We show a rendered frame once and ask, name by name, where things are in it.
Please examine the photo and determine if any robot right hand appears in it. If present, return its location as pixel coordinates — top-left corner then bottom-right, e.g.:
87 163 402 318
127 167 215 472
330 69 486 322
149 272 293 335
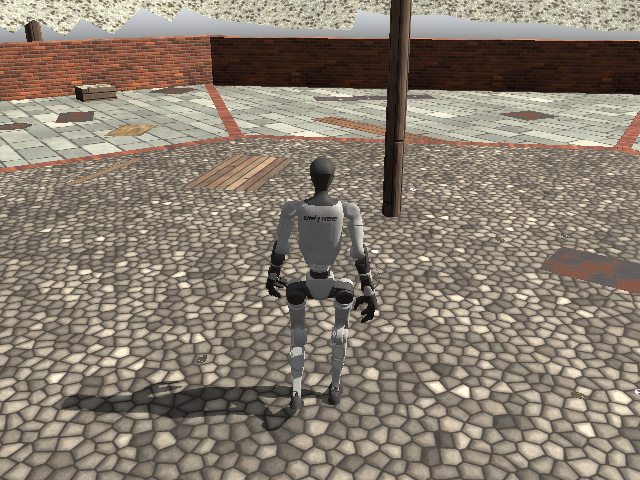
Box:
353 293 377 323

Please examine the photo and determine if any left robot upper arm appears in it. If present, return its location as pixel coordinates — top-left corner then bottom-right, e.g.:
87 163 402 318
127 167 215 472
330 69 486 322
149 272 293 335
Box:
275 201 301 255

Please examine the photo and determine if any robot head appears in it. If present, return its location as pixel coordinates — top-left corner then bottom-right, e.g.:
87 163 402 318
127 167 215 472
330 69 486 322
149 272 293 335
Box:
304 158 338 206

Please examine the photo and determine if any right robot forearm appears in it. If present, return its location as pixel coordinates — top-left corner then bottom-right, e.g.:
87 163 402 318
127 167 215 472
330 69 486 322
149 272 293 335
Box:
355 244 375 296

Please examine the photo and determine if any robot right thigh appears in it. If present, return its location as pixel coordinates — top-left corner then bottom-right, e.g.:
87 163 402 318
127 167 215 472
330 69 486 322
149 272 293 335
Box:
331 278 354 345

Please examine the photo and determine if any left robot forearm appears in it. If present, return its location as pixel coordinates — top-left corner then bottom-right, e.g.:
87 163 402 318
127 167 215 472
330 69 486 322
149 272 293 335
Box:
268 240 285 280

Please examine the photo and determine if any robot left hand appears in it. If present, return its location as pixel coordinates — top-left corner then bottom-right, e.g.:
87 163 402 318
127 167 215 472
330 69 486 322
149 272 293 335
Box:
266 277 288 298

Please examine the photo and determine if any right robot upper arm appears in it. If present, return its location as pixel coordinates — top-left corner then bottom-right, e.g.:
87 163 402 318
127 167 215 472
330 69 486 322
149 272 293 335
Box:
342 202 365 259

